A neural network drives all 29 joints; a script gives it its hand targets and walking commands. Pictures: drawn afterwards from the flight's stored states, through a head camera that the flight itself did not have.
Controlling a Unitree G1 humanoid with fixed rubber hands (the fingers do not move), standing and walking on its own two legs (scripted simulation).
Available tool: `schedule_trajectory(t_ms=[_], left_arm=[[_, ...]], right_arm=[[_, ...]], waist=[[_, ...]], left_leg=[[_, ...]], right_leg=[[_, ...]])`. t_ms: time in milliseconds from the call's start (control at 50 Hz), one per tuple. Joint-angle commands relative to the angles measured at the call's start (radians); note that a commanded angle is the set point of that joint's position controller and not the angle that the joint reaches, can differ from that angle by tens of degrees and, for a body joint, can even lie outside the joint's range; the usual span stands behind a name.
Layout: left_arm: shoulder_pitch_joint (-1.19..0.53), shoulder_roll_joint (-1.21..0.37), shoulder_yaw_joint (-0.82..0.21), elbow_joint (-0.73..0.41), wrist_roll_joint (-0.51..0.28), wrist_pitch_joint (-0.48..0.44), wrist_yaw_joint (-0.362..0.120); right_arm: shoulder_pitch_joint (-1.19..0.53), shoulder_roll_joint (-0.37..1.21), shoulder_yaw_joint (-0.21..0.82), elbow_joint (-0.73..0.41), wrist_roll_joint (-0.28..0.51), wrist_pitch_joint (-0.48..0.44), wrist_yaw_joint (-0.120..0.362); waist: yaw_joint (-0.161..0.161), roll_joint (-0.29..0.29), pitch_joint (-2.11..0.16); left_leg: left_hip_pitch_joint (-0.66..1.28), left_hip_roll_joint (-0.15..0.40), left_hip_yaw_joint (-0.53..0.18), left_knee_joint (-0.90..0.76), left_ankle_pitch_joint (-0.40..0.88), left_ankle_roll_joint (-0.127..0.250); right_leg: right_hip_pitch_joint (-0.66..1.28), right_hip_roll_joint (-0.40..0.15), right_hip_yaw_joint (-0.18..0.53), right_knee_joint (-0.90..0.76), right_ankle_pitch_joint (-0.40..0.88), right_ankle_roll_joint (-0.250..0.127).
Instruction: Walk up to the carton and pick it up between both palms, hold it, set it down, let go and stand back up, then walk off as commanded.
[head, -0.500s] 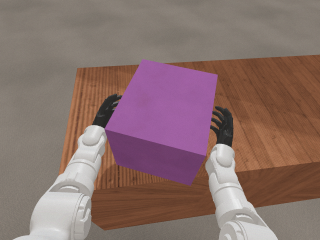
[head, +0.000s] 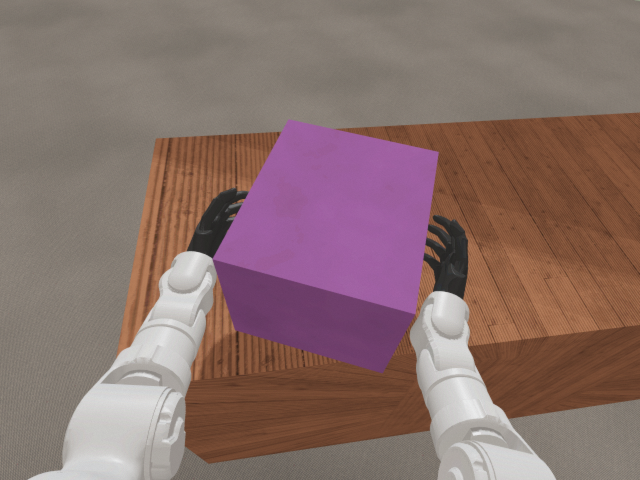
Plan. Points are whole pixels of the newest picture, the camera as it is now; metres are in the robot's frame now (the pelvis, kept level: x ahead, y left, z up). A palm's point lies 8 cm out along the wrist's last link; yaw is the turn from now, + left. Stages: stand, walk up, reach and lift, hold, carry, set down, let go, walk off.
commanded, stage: reach and lift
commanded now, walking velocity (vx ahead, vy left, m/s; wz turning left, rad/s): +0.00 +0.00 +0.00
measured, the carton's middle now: (334, 243) +0.43 -0.02 +0.01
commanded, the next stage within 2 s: none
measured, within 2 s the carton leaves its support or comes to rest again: leaves its support in 0.10 s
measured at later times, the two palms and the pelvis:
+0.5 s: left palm (227, 238) +0.39 +0.12 +0.08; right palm (478, 292) +0.33 -0.19 +0.05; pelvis -0.01 -0.01 +0.00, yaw +0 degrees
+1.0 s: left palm (223, 239) +0.38 +0.12 +0.10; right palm (486, 279) +0.33 -0.19 +0.08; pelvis -0.02 -0.01 +0.00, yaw +0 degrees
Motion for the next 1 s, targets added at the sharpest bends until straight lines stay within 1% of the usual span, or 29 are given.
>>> schedule_trajectory(t_ms=[0,20,40,60,80,100,120,160,180,200,240,320,380,400,420,460,520,540,560,620,700,720,740,760,800,820,840,860,980], left_arm=[[-0.764,-0.756,-0.353,-0.252,0.068,-0.137,-0.023],[-0.796,-0.748,-0.352,-0.298,0.065,-0.145,-0.019],[-0.745,-0.775,-0.347,-0.217,0.07,-0.134,-0.018],[-0.737,-0.806,-0.379,-0.323,0.051,-0.16,-0.008],[-0.755,-0.757,-0.362,-0.276,0.061,-0.154,-0.008],[-0.746,-0.77,-0.365,-0.319,0.078,-0.164,0.003],[-0.746,-0.759,-0.326,-0.234,0.099,-0.155,-0.005],[-0.813,-0.743,-0.341,-0.297,0.067,-0.171,-0.005],[-0.808,-0.723,-0.309,-0.232,0.081,-0.169,-0.004],[-0.845,-0.728,-0.321,-0.335,0.079,-0.196,0.003],[-0.797,-0.744,-0.332,-0.28,0.068,-0.181,0.01],[-0.795,-0.746,-0.379,-0.344,0.058,-0.189,0.022],[-0.789,-0.761,-0.317,-0.262,0.068,-0.187,0.013],[-0.813,-0.721,-0.297,-0.275,0.069,-0.182,0.015],[-0.884,-0.712,-0.289,-0.31,0.074,-0.186,0.009],[-0.85,-0.698,-0.263,-0.261,0.093,-0.17,0.012],[-0.841,-0.697,-0.27,-0.243,0.074,-0.167,0.015],[-0.876,-0.694,-0.276,-0.279,0.073,-0.167,0.016],[-0.848,-0.7,-0.281,-0.256,0.084,-0.159,0.02],[-0.893,-0.703,-0.252,-0.265,0.08,-0.151,0.031],[-0.903,-0.738,-0.338,-0.371,0.033,-0.144,0.043],[-0.917,-0.723,-0.337,-0.324,0.034,-0.128,0.051],[-0.883,-0.731,-0.36,-0.373,0.027,-0.117,0.052],[-0.847,-0.731,-0.327,-0.287,0.043,-0.102,0.057],[-0.863,-0.774,-0.415,-0.469,-0.006,-0.101,0.074],[-0.871,-0.766,-0.395,-0.42,-0.009,-0.093,0.076],[-0.836,-0.772,-0.415,-0.41,-0.017,-0.07,0.075],[-0.851,-0.772,-0.397,-0.43,-0.017,-0.055,0.074],[-0.943,-0.775,-0.457,-0.669,-0.103,0.065,0.087]], right_arm=[[-0.679,0.567,0.421,-0.021,-0.145,-0.108,0.186],[-0.67,0.571,0.432,-0.002,-0.151,-0.104,0.185],[-0.687,0.563,0.418,0.008,-0.144,-0.11,0.183],[-0.691,0.576,0.469,-0.062,-0.128,-0.147,0.18],[-0.706,0.551,0.443,-0.049,-0.149,-0.128,0.188],[-0.695,0.561,0.476,-0.063,-0.144,-0.147,0.182],[-0.711,0.552,0.448,-0.048,-0.155,-0.141,0.182],[-0.716,0.549,0.449,-0.044,-0.14,-0.148,0.19],[-0.738,0.539,0.45,-0.044,-0.152,-0.14,0.194],[-0.738,0.545,0.463,-0.067,-0.176,-0.162,0.197],[-0.787,0.515,0.444,-0.112,-0.17,-0.174,0.196],[-0.752,0.525,0.467,-0.108,-0.15,-0.178,0.186],[-0.774,0.507,0.461,-0.087,-0.155,-0.173,0.194],[-0.754,0.509,0.459,-0.069,-0.153,-0.156,0.193],[-0.758,0.512,0.44,-0.044,-0.162,-0.16,0.191],[-0.773,0.505,0.442,-0.061,-0.158,-0.137,0.196],[-0.811,0.481,0.451,-0.068,-0.151,-0.143,0.207],[-0.85,0.498,0.465,-0.096,-0.117,-0.128,0.21],[-0.824,0.492,0.457,-0.074,-0.139,-0.126,0.21],[-0.87,0.498,0.481,-0.074,-0.095,-0.099,0.224],[-0.858,0.504,0.55,-0.095,-0.05,-0.073,0.234],[-0.855,0.493,0.544,-0.1,-0.042,-0.048,0.233],[-0.858,0.512,0.57,-0.104,-0.011,-0.042,0.236],[-0.84,0.484,0.564,-0.102,-0.021,-0.026,0.239],[-0.83,0.522,0.645,-0.123,0.04,-0.007,0.243],[-0.868,0.497,0.667,-0.181,0.046,0.002,0.244],[-0.824,0.507,0.678,-0.184,0.07,0.036,0.235],[-0.883,0.536,0.688,-0.221,0.092,0.053,0.237],[-0.945,0.581,0.804,-0.377,0.217,0.208,0.234]], waist=[[-0.087,0.121,-0.83],[-0.085,0.131,-0.832],[-0.081,0.121,-0.816],[-0.063,0.147,-0.906],[-0.061,0.122,-0.873],[-0.052,0.158,-0.863],[-0.059,0.117,-0.838],[-0.06,0.12,-0.846],[-0.052,0.079,-0.807],[-0.043,0.097,-0.883],[-0.027,0.098,-0.881],[-0.065,0.123,-0.878],[-0.036,0.066,-0.846],[-0.043,0.028,-0.787],[-0.056,0.058,-0.786],[-0.023,0.033,-0.76],[-0.034,0.022,-0.782],[0.0,0.045,-0.8],[-0.017,0.018,-0.76],[0.01,0.0,-0.779],[-0.003,0.069,-0.895],[-0.014,0.058,-0.858],[0.013,0.076,-0.877],[-0.002,0.031,-0.808],[0.013,0.097,-0.931],[0.016,0.047,-0.934],[-0.004,0.059,-0.886],[0.03,0.022,-0.829],[0.043,0.008,-0.83]], left_leg=[[0.675,0.006,-0.077,0.078,0.759,-0.155],[0.688,0.004,-0.088,0.071,0.751,-0.154],[0.682,0.005,-0.075,0.075,0.73,-0.156],[0.72,0.003,-0.077,0.082,0.816,-0.158],[0.701,0.01,-0.082,0.084,0.802,-0.151],[0.702,0.006,-0.073,0.089,0.844,-0.16],[0.675,0.004,-0.07,0.084,0.774,-0.145],[0.669,-0.001,-0.077,0.061,0.726,-0.131],[0.629,0.0,-0.08,0.054,0.675,-0.123],[0.654,0.0,-0.063,0.046,0.704,-0.122],[0.628,-0.003,-0.066,0.042,0.693,-0.113],[0.687,0.005,-0.071,0.042,0.761,-0.133],[0.596,-0.015,-0.066,0.008,0.576,-0.101],[0.558,-0.017,-0.051,-0.002,0.52,-0.092],[0.555,-0.017,-0.049,-0.037,0.441,-0.086],[0.518,-0.026,-0.035,-0.048,0.409,-0.072],[0.54,-0.021,-0.051,-0.048,0.415,-0.077],[0.529,-0.029,-0.028,-0.063,0.404,-0.065],[0.525,-0.022,-0.029,-0.06,0.398,-0.073],[0.521,-0.03,-0.036,-0.066,0.377,-0.055],[0.602,-0.025,-0.047,-0.05,0.486,-0.066],[0.595,-0.022,-0.062,-0.037,0.485,-0.069],[0.624,-0.022,-0.043,-0.028,0.507,-0.074],[0.576,-0.02,-0.059,-0.041,0.502,-0.065],[0.672,-0.024,-0.064,-0.002,0.648,-0.082],[0.67,-0.022,-0.077,0.009,0.653,-0.074],[0.675,-0.022,-0.08,-0.004,0.625,-0.069],[0.638,-0.032,-0.057,-0.013,0.55,-0.058],[0.668,-0.041,-0.076,-0.037,0.502,-0.045]], right_leg=[[-0.005,0.105,-0.14,-0.093,0.448,-0.072],[-0.008,0.106,-0.144,-0.085,0.428,-0.064],[-0.004,0.105,-0.14,-0.094,0.434,-0.067],[0.011,0.12,-0.145,-0.074,0.494,-0.063],[-0.021,0.118,-0.139,-0.083,0.457,-0.061],[0.002,0.112,-0.144,-0.076,0.488,-0.064],[0.005,0.109,-0.131,-0.093,0.449,-0.063],[-0.005,0.114,-0.122,-0.091,0.438,-0.058],[0.0,0.105,-0.127,-0.095,0.429,-0.053],[0.012,0.108,-0.126,-0.095,0.43,-0.047],[0.01,0.111,-0.117,-0.097,0.435,-0.05],[0.015,0.116,-0.129,-0.082,0.47,-0.048],[0.031,0.109,-0.114,-0.104,0.401,-0.046],[0.052,0.105,-0.116,-0.105,0.399,-0.042],[0.05,0.093,-0.108,-0.097,0.344,-0.038],[0.093,0.082,-0.102,-0.103,0.367,-0.036],[0.062,0.093,-0.112,-0.103,0.349,-0.036],[0.09,0.09,-0.093,-0.09,0.348,-0.028],[0.085,0.089,-0.104,-0.095,0.323,-0.028],[0.082,0.089,-0.091,-0.089,0.294,-0.027],[0.1,0.092,-0.084,-0.072,0.338,-0.025],[0.057,0.089,-0.095,-0.067,0.32,-0.025],[0.069,0.096,-0.091,-0.061,0.336,-0.031],[0.059,0.1,-0.089,-0.076,0.331,-0.034],[0.094,0.105,-0.075,-0.053,0.433,-0.035],[0.083,0.109,-0.08,-0.057,0.41,-0.032],[0.084,0.105,-0.066,-0.065,0.405,-0.034],[0.102,0.101,-0.053,-0.073,0.369,-0.025],[0.118,0.102,-0.049,-0.072,0.306,-0.02]])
